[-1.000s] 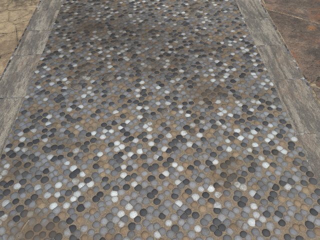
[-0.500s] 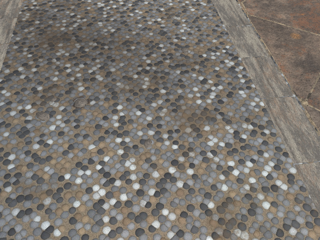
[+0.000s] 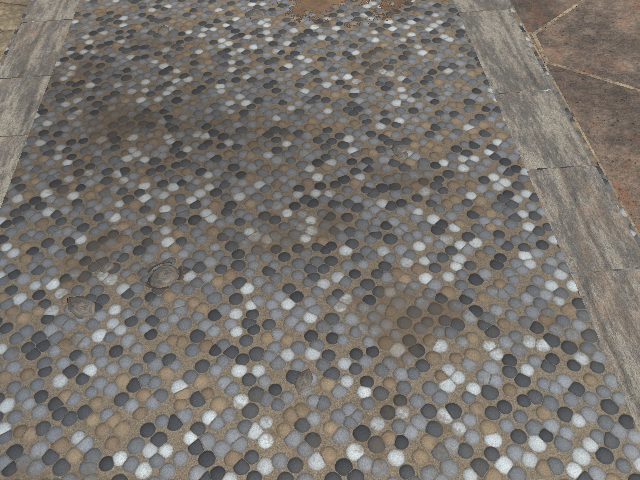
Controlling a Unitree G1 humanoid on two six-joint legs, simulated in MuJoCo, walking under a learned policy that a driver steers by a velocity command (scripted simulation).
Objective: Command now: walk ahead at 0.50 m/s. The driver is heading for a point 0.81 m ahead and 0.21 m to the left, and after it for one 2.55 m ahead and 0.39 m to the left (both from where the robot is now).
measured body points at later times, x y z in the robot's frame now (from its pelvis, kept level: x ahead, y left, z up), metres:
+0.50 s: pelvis +0.28 +0.07 -0.01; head +0.31 +0.09 +0.44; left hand +0.33 +0.34 -0.15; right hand +0.38 -0.19 -0.13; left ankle +0.34 +0.15 -0.75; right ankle +0.20 -0.08 -0.65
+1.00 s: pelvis +0.56 +0.02 -0.02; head +0.59 +0.01 +0.43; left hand +0.70 +0.29 -0.12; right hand +0.58 -0.25 -0.16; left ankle +0.40 +0.15 -0.66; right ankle +0.65 -0.08 -0.75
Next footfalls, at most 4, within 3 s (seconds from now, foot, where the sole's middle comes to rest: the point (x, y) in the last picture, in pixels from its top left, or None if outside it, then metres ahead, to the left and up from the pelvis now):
0.34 left None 0.38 0.16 -0.78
0.90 right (391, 396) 0.69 -0.08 -0.78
1.46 left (255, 319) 0.89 0.25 -0.78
2.02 right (282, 207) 1.27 0.21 -0.78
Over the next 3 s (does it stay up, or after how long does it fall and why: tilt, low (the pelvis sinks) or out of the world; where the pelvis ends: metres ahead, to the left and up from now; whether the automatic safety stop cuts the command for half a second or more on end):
stays up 1.62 0.30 -0.02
